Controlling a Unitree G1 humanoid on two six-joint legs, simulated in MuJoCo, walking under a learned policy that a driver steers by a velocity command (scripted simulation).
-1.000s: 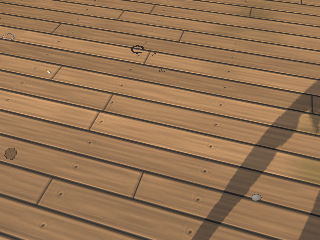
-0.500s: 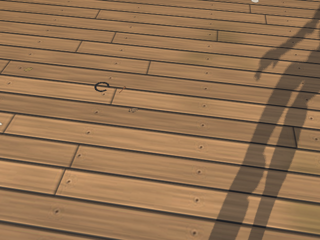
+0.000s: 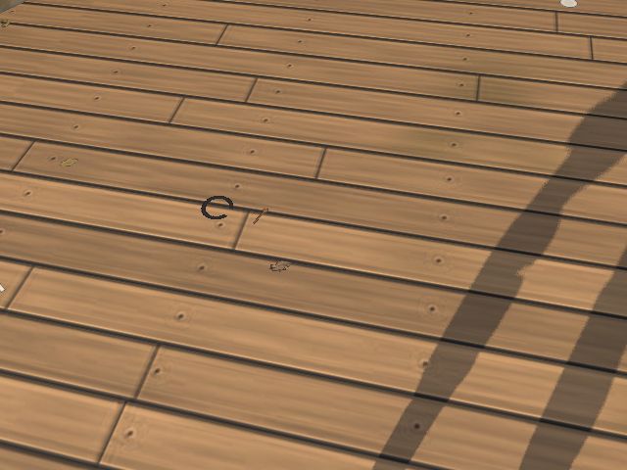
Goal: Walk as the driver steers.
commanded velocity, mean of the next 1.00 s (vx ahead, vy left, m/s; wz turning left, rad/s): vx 0.31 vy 0.00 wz -0.06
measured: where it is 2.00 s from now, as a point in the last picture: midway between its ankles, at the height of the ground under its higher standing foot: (363, 360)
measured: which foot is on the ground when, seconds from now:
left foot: up 0.00-0.14, down 0.16-0.46, up 0.48-0.74, down 0.76-1.00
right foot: down 0.00-0.76, up 0.78-1.00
